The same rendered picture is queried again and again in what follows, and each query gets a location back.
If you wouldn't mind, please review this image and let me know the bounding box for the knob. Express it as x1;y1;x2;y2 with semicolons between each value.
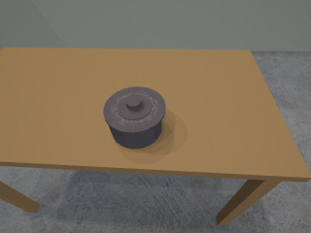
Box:
125;95;142;111

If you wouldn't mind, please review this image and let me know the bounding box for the table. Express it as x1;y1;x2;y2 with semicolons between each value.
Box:
0;47;311;226

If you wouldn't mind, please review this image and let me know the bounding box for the lid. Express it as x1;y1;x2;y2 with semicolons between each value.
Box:
103;86;166;134

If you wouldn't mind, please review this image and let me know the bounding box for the pot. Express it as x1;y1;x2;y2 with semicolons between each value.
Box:
109;121;162;150

